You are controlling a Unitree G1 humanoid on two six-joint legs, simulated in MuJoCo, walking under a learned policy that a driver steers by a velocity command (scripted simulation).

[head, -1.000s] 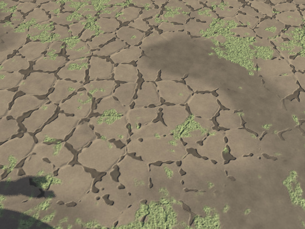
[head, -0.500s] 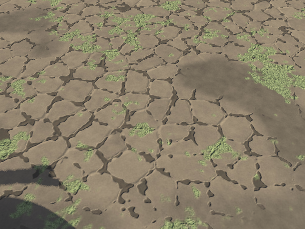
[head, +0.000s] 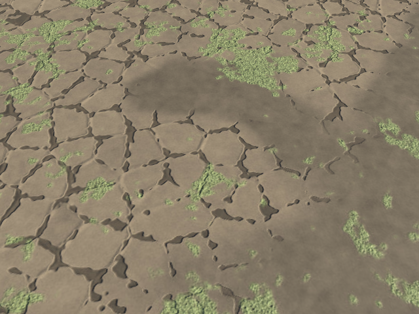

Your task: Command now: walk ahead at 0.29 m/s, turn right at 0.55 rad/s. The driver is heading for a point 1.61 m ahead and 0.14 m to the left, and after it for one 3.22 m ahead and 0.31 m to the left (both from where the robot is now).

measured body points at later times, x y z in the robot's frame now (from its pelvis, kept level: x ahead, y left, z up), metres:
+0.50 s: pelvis +0.11 -0.07 -0.01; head +0.15 -0.07 +0.44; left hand +0.28 +0.19 -0.11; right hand +0.25 -0.33 -0.11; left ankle +0.20 +0.05 -0.72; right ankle +0.03 -0.14 -0.74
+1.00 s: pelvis +0.17 -0.09 -0.01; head +0.20 -0.09 +0.44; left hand +0.27 +0.21 -0.10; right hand +0.39 -0.34 -0.10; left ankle +0.19 +0.04 -0.74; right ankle +0.21 -0.20 -0.75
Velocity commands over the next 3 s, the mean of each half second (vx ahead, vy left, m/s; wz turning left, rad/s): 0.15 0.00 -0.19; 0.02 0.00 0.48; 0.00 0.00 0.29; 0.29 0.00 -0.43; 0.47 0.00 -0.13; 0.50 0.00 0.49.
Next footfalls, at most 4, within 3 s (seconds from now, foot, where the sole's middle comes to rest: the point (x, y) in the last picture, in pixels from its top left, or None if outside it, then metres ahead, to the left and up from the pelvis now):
0.12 right None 0.07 -0.15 -0.78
0.58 left None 0.23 0.04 -0.78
0.98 right None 0.25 -0.19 -0.78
1.38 left None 0.14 0.05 -0.78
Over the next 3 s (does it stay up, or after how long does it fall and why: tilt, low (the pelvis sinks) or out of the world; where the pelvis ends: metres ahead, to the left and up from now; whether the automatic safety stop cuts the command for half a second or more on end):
stays up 0.87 -0.13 0.00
